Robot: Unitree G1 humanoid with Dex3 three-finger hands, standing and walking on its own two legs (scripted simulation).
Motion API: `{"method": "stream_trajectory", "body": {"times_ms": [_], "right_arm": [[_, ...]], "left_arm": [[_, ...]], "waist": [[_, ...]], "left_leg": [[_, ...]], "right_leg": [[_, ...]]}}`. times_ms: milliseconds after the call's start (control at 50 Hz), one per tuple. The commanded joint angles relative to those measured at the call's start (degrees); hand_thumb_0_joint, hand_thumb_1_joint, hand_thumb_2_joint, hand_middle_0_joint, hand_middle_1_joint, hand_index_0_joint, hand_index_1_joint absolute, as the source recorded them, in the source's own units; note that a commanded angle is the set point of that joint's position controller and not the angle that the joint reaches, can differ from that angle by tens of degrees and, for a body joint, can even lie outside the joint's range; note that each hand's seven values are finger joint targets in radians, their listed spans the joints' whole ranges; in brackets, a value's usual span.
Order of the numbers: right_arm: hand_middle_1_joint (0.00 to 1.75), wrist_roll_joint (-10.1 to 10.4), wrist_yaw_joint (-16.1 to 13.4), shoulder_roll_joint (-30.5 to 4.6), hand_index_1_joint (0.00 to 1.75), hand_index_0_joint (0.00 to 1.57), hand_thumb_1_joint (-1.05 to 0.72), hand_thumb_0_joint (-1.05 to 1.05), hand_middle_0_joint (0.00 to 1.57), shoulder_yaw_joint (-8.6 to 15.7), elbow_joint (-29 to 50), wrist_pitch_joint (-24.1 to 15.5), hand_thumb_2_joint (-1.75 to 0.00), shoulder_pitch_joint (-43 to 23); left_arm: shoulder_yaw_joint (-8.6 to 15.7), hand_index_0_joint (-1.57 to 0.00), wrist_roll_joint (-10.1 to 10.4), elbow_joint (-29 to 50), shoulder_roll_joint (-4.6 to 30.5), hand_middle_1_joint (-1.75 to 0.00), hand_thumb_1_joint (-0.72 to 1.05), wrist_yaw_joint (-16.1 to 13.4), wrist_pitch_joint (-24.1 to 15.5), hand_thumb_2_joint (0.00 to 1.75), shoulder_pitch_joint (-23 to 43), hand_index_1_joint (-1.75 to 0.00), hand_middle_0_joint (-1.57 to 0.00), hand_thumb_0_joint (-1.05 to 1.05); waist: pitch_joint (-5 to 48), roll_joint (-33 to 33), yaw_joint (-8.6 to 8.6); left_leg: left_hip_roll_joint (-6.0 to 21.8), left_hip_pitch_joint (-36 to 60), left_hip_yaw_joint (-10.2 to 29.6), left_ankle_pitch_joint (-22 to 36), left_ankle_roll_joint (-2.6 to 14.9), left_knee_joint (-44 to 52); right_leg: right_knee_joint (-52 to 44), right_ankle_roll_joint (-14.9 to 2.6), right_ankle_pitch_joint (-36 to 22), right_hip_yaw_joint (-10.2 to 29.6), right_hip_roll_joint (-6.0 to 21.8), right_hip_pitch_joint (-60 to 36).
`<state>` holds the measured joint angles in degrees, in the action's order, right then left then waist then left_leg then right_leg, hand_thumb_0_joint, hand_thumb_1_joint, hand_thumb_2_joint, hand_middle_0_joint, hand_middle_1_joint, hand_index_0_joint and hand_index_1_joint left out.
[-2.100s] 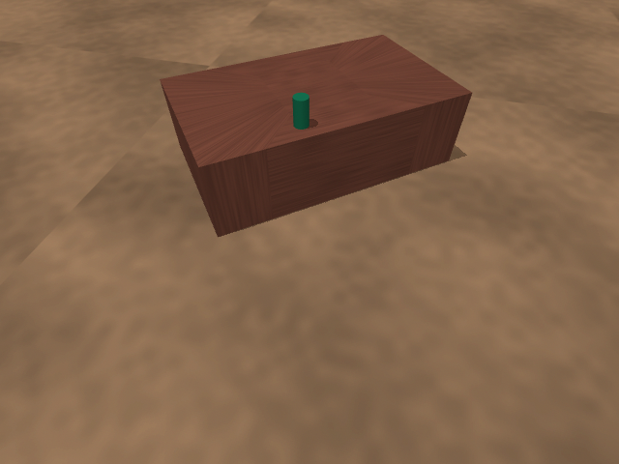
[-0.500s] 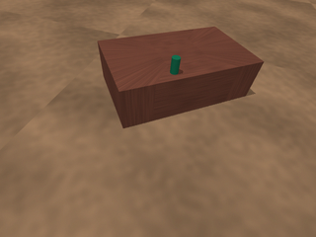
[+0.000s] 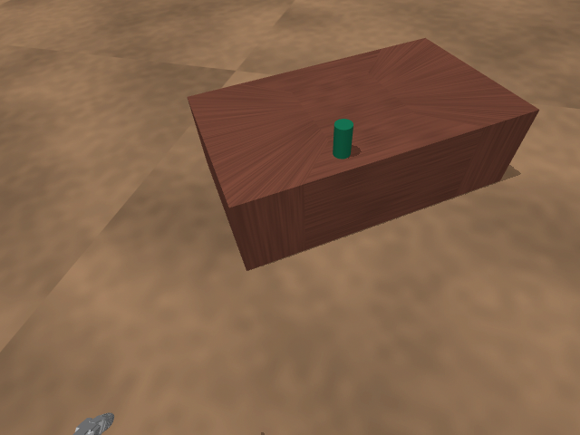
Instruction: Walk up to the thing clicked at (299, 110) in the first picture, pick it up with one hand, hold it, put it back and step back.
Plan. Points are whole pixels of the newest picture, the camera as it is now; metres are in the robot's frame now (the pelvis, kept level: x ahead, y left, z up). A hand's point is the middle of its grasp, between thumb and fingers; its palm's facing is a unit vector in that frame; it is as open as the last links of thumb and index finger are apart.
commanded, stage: walk up
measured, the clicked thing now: (342, 139) +1.09 -0.17 -0.31
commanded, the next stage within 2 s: none
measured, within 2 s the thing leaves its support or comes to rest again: neither
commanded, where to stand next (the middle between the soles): +0.47 +0.08 m, yaw -2 degrees
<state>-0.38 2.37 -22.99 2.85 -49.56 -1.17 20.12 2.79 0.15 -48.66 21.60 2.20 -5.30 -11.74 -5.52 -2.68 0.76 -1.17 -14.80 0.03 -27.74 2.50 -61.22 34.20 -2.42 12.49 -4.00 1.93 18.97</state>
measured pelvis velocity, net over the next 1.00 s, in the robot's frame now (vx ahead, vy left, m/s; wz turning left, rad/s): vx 0.33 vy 0.06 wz -0.02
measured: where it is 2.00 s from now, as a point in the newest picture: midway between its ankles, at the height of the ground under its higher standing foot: (273, 381)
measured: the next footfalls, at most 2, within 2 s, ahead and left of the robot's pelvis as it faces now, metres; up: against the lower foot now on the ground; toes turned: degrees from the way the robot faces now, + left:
left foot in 0.34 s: +0.27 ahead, +0.19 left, +0.00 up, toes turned +5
right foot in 0.78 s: +0.41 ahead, -0.02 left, +0.00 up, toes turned -3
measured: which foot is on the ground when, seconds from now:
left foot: up 0.00-0.32, down 0.34-0.80, up 0.82-1.00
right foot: down 0.00-0.36, up 0.38-0.76, down 0.78-1.00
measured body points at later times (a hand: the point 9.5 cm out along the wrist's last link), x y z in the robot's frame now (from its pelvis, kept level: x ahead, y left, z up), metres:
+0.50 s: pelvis +0.19 +0.07 +0.00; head +0.21 +0.10 +0.45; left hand +0.23 +0.41 -0.12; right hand +0.27 -0.24 -0.09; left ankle +0.23 +0.18 -0.73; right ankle +0.15 -0.07 -0.65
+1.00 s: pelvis +0.33 +0.06 +0.01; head +0.34 +0.02 +0.46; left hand +0.38 +0.39 -0.07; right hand +0.40 -0.25 -0.13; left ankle +0.36 +0.22 -0.66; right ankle +0.37 -0.05 -0.73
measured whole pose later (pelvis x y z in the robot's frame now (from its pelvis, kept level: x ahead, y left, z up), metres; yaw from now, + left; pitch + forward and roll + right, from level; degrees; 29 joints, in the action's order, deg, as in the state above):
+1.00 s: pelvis +0.33 +0.06 +0.01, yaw -1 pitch -4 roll +1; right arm -0.4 3.3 -25.3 3.6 -47.2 0.4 17.0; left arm 1.7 0.0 -47.9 21.8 0.8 -5.8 -20.1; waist -5.0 -5.2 -1.2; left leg 2.4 -27.3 2.4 -19.7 1.0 -60.1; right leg 30.0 -1.3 12.8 -3.0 1.7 13.3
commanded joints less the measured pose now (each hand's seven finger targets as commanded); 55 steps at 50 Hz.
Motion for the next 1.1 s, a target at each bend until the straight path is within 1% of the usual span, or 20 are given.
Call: {"method": "stream_trajectory", "body": {"times_ms": [0,120,220,260,300,320,340,360,380,440,480,620,700,740,760,780,820,900,1000,1080], "right_arm": [[0.3,0.5,-0.2,-11.1,0.3,0.2,-0.9,0.0,0.2,3.2,4.5,-2.0,-0.9,2.4],[0.3,-0.5,1.8,-10.1,0.3,0.2,-0.9,0.0,0.2,4.0,5.8,-1.0,-0.9,-1.6],[0.3,-1.0,2.8,-10.3,0.3,0.2,-0.9,0.0,0.2,4.7,7.2,-1.9,-0.9,-7.9],[0.3,-1.0,2.8,-10.7,0.3,0.2,-0.9,0.0,0.2,5.2,6.6,-2.2,-0.9,-5.9],[0.3,-1.4,2.3,-12.7,0.3,0.2,-0.9,0.0,0.2,6.2,3.8,-2.8,-0.9,1.7],[0.3,-1.9,1.6,-15.4,0.3,0.2,-0.9,0.0,0.2,7.0,2.6,-3.2,-0.9,6.8],[0.3,-2.3,0.9,-19.5,0.3,0.2,-0.9,0.0,0.2,7.9,3.0,-3.5,-0.9,9.1],[0.3,-0.5,0.6,-21.2,0.3,0.2,-0.9,0.0,0.2,7.8,5.1,-3.6,-0.9,6.0],[0.3,0.5,0.6,-20.2,0.3,0.2,-0.9,0.0,0.2,7.8,5.0,-3.3,-0.9,3.9],[0.3,0.6,-0.5,-14.4,0.3,0.2,-0.9,0.0,0.2,5.0,6.5,-3.8,-0.9,-0.4],[0.3,0.9,-0.6,-14.3,0.3,0.2,-0.9,0.0,0.2,4.7,6.2,-4.3,-0.9,0.1],[0.3,-0.1,-0.3,-15.8,0.3,0.2,-0.9,0.0,0.2,5.0,8.4,-4.0,-0.9,0.0],[0.3,-0.2,0.2,-14.5,0.3,0.2,-0.9,0.0,0.2,4.5,9.5,-2.9,-0.9,-2.1],[0.3,0.1,0.4,-12.2,0.3,0.2,-0.9,0.0,0.2,3.5,10.1,-2.3,-0.9,-2.3],[0.3,0.4,0.3,-9.0,0.3,0.2,-0.9,0.0,0.2,2.5,10.4,-2.3,-0.9,0.3],[0.3,0.3,0.5,-6.0,0.3,0.2,-0.9,0.0,0.2,1.4,10.9,-1.9,-0.9,3.1],[0.3,-0.7,-0.6,-14.0,0.3,0.2,-0.9,0.0,0.2,3.5,9.0,-0.7,-0.9,0.4],[0.3,0.1,0.2,-12.0,0.3,0.2,-0.9,0.0,0.2,3.7,5.6,0.1,-0.9,1.8],[0.3,-0.3,0.8,-10.0,0.3,0.2,-0.9,0.0,0.2,3.7,5.2,0.8,-0.9,-0.2],[0.3,-0.4,0.1,-8.6,0.3,0.2,-0.9,0.0,0.2,3.3,4.3,0.2,-0.9,-4.5]], "left_arm": [[4.5,-0.2,0.6,2.3,16.4,-0.3,0.9,-1.9,-1.2,0.9,-7.4,-0.3,-0.2,0.0],[4.8,-0.2,-0.6,5.1,17.2,-0.3,0.9,-1.3,-2.0,0.9,-5.3,-0.3,-0.2,0.0],[4.8,-0.2,-0.6,4.9,18.6,-0.3,0.9,-1.1,-1.8,0.9,-6.7,-0.3,-0.2,0.0],[4.8,-0.2,-0.6,5.1,19.6,-0.3,0.9,-1.1,-1.6,0.9,-5.1,-0.3,-0.2,0.0],[4.0,-0.2,-0.8,5.2,17.4,-0.3,0.9,-1.3,-1.2,0.9,-5.2,-0.3,-0.2,0.0],[2.8,-0.2,-0.4,5.1,14.3,-0.3,0.9,-1.4,-0.9,0.9,-8.5,-0.3,-0.2,0.0],[1.4,-0.2,-0.2,5.5,8.8,-0.3,0.9,-1.2,-0.7,0.9,-11.0,-0.3,-0.2,0.0],[2.4,-0.2,0.3,4.4,12.9,-0.3,0.9,-2.1,0.0,0.9,-13.0,-0.3,-0.2,0.0],[2.8,-0.2,-0.3,3.4,16.1,-0.3,0.9,-2.7,0.3,0.9,-10.1,-0.3,-0.2,0.0],[2.7,-0.2,0.9,2.1,15.0,-0.3,0.9,-1.7,0.2,0.9,-10.4,-0.3,-0.2,0.0],[2.6,-0.2,0.8,1.5,13.8,-0.3,0.9,-1.2,0.7,0.9,-12.2,-0.3,-0.2,0.0],[2.8,-0.2,-0.3,3.8,12.7,-0.3,0.9,0.0,0.9,0.9,-5.9,-0.3,-0.2,0.0],[3.4,-0.2,-0.5,2.2,12.2,-0.3,0.9,-0.3,-0.2,0.9,-8.2,-0.3,-0.2,0.0],[4.4,-0.2,-0.6,0.3,13.9,-0.3,0.9,-1.2,-0.8,0.9,-14.6,-0.3,-0.2,0.0],[5.7,-0.2,-1.0,-0.3,17.2,-0.3,0.9,-1.9,-1.4,0.9,-19.2,-0.3,-0.2,0.0],[6.5,-0.2,-1.0,1.2,21.4,-0.3,0.9,-2.5,-1.9,0.9,-19.3,-0.3,-0.2,0.0],[6.1,-0.2,0.1,2.7,22.2,-0.3,0.9,-2.5,-1.3,0.9,-14.1,-0.3,-0.2,0.0],[4.4,-0.2,0.4,3.2,17.7,-0.3,0.9,-2.8,-1.7,0.9,-10.2,-0.3,-0.2,0.0],[3.9,-0.2,-0.9,5.4,17.1,-0.3,0.9,-2.6,-1.5,0.9,-7.3,-0.3,-0.2,0.0],[3.0,-0.2,-1.3,4.7,15.9,-0.3,0.9,-2.6,-0.2,0.9,-7.1,-0.3,-0.2,0.0]], "waist": [[3.3,7.6,-1.83],[-0.6,10.3,-1.27],[0.2,9.5,-2.9],[2.3,9.0,-0.57],[6.2,2.9,3.7],[9.3,-6.6,5.58],[9.4,-19.4,5.37],[9.6,-13.6,3.54],[6.1,-9.1,3.31],[2.6,-4.5,0.33],[4.0,-5.8,-0.56],[0.6,-6.3,0.87],[2.7,-3.8,-1.06],[6.4,2.6,-4.63],[9.7,12.5,-6.93],[10.0,20.7,-5.33],[4.5,11.3,-4.36],[0.3,9.5,-1.39],[-0.8,12.9,-0.71],[1.4,13.1,-2.31]], "left_leg": [[4.0,-16.4,6.5,6.1,-0.35,-4.0],[5.8,-15.0,1.7,12.8,-3.68,11.5],[7.4,-7.3,-0.6,19.7,-2.5,24.2],[7.0,-0.5,-1.6,19.4,-1.2,26.5],[3.9,10.5,-2.9,15.8,-0.03,28.8],[5.4,17.1,1.5,7.3,2.08,33.6],[18.3,21.5,23.4,3.6,5.77,39.3],[25.3,20.9,37.4,1.8,10.91,45.6],[26.1,16.1,37.3,2.1,13.7,45.2],[17.3,8.1,14.7,27.1,7.68,42.5],[16.3,7.4,10.1,34.9,8.34,41.0],[17.0,2.4,7.1,20.7,11.75,44.8],[13.8,-1.8,3.6,19.5,9.26,37.1],[10.1,-5.2,0.3,21.2,6.35,24.5],[6.0,-9.8,-2.6,16.9,3.8,10.0],[0.3,-20.7,-2.5,-3.0,0.26,-0.8],[4.5,-24.3,2.9,-4.3,-0.36,-5.2],[5.1,-17.9,4.9,7.3,-1.26,-1.3],[5.7,-12.6,1.2,11.8,-3.17,9.1],[5.1,-4.1,-1.2,15.9,-3.48,20.3]], "right_leg": [[-16.5,-9.76,-9.6,18.6,14.5,-13.1],[-20.7,-10.95,-1.7,9.0,12.2,-5.2],[-17.6,-8.96,3.9,7.6,12.7,-3.4],[-15.0,-8.36,3.6,8.6,14.3,-1.3],[-1.8,-5.89,-4.0,5.2,10.7,1.1],[14.7,-4.11,-7.0,0.8,5.7,4.4],[29.0,-0.9,15.2,1.2,-2.3,16.1],[33.7,-0.87,19.5,4.0,-3.6,19.9],[36.9,-1.42,19.3,6.9,-0.4,20.3],[31.0,-1.04,10.0,10.0,1.6,14.5],[27.9,0.06,8.1,7.4,2.1,11.3],[9.7,1.67,2.9,2.7,3.5,7.5],[0.5,1.09,-2.1,0.0,-0.1,-4.1],[-5.5,0.33,-3.1,-0.7,-2.4,-16.4],[-11.1,-1.77,3.1,9.7,3.9,-23.0],[-16.4,-5.74,6.9,34.8,19.5,-26.7],[-18.4,-14.89,12.4,41.9,24.6,-18.6],[-18.0,-6.45,-3.1,19.4,13.4,-8.8],[-18.4,-8.96,-3.8,9.7,10.9,-1.1],[-11.4,-8.2,-10.9,6.2,9.6,1.3]]}}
